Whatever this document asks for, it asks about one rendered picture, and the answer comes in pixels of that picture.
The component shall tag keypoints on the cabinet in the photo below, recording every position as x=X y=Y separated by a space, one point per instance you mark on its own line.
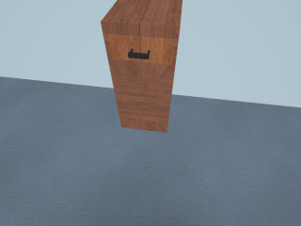
x=143 y=90

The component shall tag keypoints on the handle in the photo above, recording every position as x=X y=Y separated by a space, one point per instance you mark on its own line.
x=132 y=54

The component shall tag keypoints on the drawer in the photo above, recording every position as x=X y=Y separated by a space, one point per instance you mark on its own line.
x=161 y=50

